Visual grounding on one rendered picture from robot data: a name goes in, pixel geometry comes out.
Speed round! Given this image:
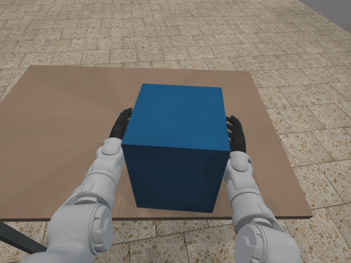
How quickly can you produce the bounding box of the right robot upper arm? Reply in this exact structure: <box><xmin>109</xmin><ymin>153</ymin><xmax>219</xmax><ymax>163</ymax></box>
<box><xmin>233</xmin><ymin>223</ymin><xmax>301</xmax><ymax>263</ymax></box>

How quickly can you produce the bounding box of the right robot forearm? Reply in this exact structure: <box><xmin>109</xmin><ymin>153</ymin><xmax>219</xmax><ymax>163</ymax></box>
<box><xmin>223</xmin><ymin>151</ymin><xmax>287</xmax><ymax>235</ymax></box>

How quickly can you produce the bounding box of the table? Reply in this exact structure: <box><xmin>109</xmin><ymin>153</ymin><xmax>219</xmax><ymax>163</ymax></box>
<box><xmin>0</xmin><ymin>65</ymin><xmax>314</xmax><ymax>254</ymax></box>

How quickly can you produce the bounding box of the robot right hand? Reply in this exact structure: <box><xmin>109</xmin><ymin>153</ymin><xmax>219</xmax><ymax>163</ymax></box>
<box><xmin>226</xmin><ymin>116</ymin><xmax>246</xmax><ymax>153</ymax></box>

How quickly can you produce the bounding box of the left robot upper arm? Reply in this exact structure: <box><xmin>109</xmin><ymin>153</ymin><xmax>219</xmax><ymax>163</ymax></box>
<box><xmin>18</xmin><ymin>203</ymin><xmax>114</xmax><ymax>263</ymax></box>

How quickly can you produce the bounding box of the carton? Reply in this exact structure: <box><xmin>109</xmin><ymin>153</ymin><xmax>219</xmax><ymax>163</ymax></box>
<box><xmin>121</xmin><ymin>83</ymin><xmax>231</xmax><ymax>213</ymax></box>

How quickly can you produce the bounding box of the left robot forearm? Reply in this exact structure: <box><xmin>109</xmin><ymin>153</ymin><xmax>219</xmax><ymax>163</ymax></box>
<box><xmin>47</xmin><ymin>138</ymin><xmax>124</xmax><ymax>248</ymax></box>

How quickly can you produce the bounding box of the robot left hand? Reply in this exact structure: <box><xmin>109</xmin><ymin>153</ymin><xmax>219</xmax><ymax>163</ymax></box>
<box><xmin>109</xmin><ymin>108</ymin><xmax>132</xmax><ymax>140</ymax></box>

